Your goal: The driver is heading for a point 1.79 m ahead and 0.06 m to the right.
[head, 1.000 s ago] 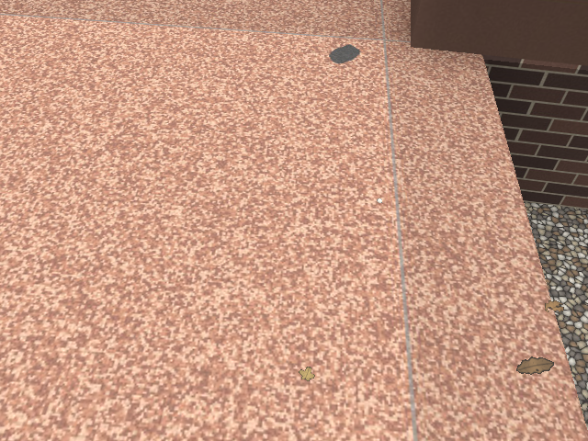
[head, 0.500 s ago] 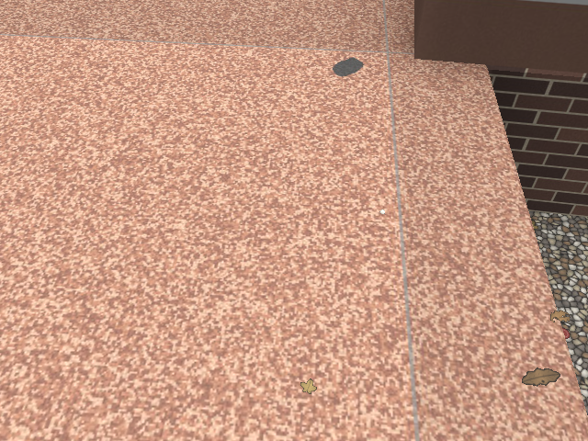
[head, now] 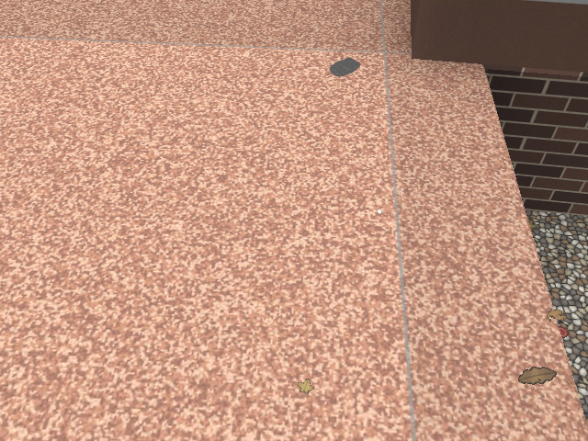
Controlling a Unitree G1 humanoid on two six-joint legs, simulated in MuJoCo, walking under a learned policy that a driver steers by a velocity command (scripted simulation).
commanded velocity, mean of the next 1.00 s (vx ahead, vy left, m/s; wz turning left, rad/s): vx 0.24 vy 0.00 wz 0.00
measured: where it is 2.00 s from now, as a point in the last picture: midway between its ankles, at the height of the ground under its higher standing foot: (310, 317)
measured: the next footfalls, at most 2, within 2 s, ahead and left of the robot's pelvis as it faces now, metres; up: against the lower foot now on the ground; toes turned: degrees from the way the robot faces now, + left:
right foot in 1.00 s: +0.43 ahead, -0.12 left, +0.00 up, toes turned -3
left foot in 1.54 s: +0.73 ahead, +0.12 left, +0.00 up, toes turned +2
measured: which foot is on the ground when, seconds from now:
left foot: down 0.00-1.00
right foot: down 0.00-0.56, up 0.58-0.98, down 1.00-1.00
